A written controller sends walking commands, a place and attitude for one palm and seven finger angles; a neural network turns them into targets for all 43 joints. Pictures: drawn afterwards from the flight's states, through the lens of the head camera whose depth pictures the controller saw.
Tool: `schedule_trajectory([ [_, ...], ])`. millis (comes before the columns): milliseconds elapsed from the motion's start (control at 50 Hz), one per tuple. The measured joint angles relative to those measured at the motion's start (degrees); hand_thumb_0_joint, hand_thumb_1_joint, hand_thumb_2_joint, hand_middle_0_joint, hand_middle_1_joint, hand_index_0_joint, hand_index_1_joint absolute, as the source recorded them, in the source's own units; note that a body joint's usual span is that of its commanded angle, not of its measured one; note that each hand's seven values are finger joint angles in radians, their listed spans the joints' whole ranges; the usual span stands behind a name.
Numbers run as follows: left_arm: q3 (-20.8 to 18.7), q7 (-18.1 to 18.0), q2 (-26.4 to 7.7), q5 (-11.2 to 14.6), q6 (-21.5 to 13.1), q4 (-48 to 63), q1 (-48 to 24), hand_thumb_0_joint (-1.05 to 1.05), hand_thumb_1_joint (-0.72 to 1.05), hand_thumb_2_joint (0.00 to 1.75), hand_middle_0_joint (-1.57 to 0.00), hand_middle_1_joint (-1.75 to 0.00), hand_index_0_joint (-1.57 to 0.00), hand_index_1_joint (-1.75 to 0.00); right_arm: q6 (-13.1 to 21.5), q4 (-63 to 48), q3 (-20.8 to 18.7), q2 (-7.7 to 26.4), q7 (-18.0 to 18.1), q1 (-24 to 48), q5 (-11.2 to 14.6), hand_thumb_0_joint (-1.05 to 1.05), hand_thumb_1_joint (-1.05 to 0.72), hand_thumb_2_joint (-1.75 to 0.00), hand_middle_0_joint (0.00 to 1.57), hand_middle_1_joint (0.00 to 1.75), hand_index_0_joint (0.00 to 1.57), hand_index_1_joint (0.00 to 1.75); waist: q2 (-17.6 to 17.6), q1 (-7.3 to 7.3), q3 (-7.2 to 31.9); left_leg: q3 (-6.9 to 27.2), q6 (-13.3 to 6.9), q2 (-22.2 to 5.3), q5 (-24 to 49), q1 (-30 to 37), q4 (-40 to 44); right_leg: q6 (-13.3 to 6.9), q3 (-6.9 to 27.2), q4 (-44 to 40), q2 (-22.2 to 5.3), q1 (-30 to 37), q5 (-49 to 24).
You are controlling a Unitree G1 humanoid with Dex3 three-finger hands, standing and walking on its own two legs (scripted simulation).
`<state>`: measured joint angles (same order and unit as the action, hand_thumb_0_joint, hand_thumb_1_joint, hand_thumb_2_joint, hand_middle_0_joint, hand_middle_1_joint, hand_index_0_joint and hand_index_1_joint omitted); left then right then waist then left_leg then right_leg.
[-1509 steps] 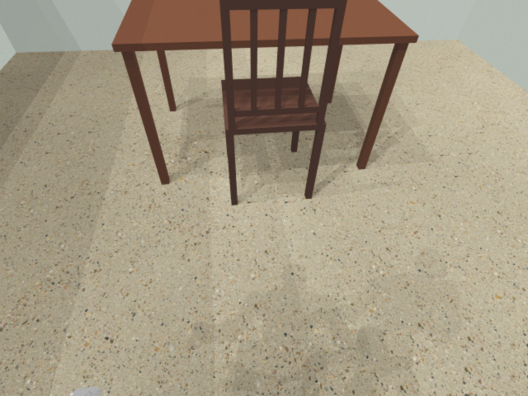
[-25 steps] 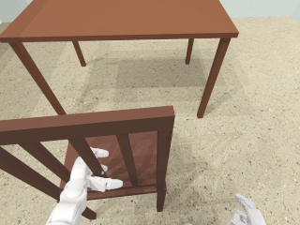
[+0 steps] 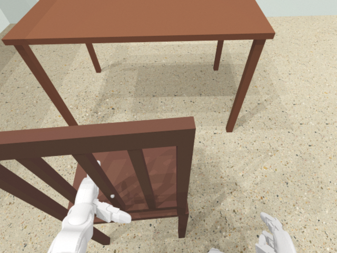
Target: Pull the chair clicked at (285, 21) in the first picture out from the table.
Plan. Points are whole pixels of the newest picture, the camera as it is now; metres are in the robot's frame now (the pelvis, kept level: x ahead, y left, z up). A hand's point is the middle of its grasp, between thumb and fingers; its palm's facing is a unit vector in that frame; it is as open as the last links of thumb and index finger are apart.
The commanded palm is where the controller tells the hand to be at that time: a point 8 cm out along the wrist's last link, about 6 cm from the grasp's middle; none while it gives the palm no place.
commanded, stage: draw the fingers out of the gap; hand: left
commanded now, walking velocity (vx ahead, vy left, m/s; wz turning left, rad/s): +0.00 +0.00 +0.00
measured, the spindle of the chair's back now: (106, 186) +0.28 +0.16 +0.00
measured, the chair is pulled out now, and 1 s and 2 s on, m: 0.50 0.50 0.50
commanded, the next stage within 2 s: draw the hand back to the body in 0.72 s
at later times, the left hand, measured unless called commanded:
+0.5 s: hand (104, 230) +0.19 +0.16 -0.04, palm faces +0.05 -0.98 -0.21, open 17.5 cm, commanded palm +0.16 +0.20 -0.02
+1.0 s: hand (89, 247) +0.15 +0.17 +0.00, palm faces +0.18 -0.98 -0.09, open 17.5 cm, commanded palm +0.11 +0.22 +0.02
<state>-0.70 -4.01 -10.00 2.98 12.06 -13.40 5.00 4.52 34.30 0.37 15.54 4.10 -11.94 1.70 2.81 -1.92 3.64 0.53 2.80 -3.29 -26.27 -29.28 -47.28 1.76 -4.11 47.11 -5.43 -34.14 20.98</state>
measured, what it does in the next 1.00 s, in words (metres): stands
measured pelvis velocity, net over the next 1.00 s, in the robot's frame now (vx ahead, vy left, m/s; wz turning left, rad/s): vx -0.01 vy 0.00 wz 0.02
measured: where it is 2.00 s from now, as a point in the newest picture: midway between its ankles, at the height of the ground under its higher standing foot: outside the picture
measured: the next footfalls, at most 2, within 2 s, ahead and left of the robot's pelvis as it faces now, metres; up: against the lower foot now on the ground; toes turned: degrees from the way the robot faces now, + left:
none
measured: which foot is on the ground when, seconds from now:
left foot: down 0.00-1.00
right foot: down 0.00-1.00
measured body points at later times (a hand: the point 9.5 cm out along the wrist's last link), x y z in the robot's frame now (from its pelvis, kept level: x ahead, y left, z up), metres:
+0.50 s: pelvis +0.00 +0.00 -0.01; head +0.03 -0.01 +0.44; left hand +0.18 +0.21 -0.03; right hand +0.18 -0.24 -0.09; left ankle -0.03 +0.15 -0.70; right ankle +0.02 -0.14 -0.70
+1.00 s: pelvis -0.01 +0.00 -0.03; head +0.03 +0.00 +0.42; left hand +0.13 +0.22 +0.01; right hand +0.19 -0.23 -0.09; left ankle -0.03 +0.15 -0.70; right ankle +0.02 -0.14 -0.70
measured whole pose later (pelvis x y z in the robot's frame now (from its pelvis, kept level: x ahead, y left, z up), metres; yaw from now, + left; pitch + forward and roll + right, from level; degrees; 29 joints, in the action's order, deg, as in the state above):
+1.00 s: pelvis -0.01 +0.00 -0.03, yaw +1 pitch +10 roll -1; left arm 0.1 -1.6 -9.7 8.5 -4.7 16.9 40.2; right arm 11.8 31.5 -1.1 12.6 5.4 -11.9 2.4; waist 2.0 0.5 6.2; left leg 3.0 2.8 -3.3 -31.2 -37.5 -58.9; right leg 1.8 -5.5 56.5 -5.9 -40.6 25.1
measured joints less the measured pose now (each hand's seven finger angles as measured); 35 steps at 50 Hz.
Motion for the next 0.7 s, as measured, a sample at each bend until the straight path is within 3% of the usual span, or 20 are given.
schedule_trajectory([
  [160,-0.11,0.05,-0.63,0.29,-0.44,5.52,7.44,-0.01,-0.53,0.20,-0.01,-0.01,-0.01,-0.01,0.55,-1.49,-0.43,0.21,0.24,-0.96,0.20,0.01,-0.91,-0.90,0.20,0.30,0.20,0.30,-0.23,-0.39,0.32,-0.16,0.01,-0.17,-0.51,-0.43,-0.84,-0.03,0.22,0.79,0.16,-0.54,0.38],
  [700,4.24,-0.56,-0.04,-0.77,0.16,22.26,26.70,-0.01,-0.53,0.20,-0.01,-0.01,-0.01,0.00,3.31,-4.60,0.31,-2.00,1.38,0.14,0.01,0.01,-0.90,-0.90,0.20,0.30,0.20,0.30,-0.21,0.85,2.18,1.32,-0.22,0.30,-2.87,-3.75,-6.10,0.27,-0.77,4.95,-0.55,-2.73,2.54],
])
